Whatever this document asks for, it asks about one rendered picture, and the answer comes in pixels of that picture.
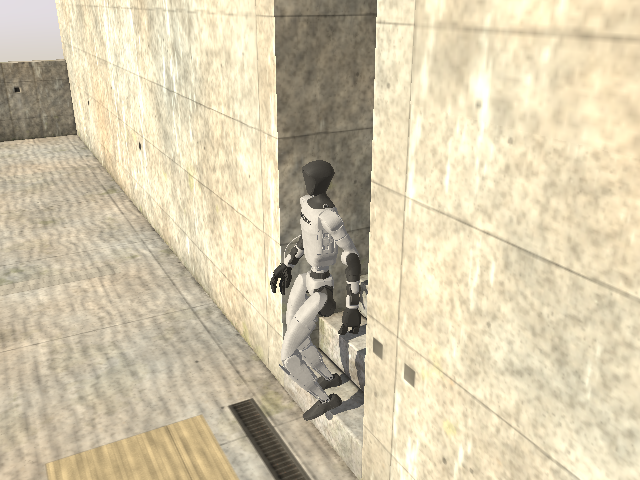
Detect stairs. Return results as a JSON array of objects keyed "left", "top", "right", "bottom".
[{"left": 284, "top": 274, "right": 368, "bottom": 480}]

